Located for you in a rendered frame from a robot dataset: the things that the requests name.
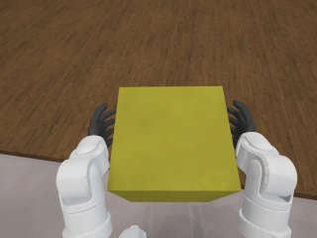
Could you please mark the robot left thigh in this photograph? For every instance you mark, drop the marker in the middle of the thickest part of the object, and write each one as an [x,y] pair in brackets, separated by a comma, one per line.
[133,232]

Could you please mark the robot right forearm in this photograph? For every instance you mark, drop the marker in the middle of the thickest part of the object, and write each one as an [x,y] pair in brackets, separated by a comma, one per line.
[269,188]

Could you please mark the carton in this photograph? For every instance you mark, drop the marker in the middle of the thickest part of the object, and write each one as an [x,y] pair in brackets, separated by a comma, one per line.
[172,144]

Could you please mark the robot left hand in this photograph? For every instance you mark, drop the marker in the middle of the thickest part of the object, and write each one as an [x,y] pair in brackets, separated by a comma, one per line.
[98,126]

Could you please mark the robot left forearm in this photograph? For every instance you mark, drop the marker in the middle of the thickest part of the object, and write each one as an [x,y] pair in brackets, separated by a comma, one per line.
[81,192]

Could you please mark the robot right hand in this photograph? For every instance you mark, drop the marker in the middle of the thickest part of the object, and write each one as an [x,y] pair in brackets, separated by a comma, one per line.
[244,122]

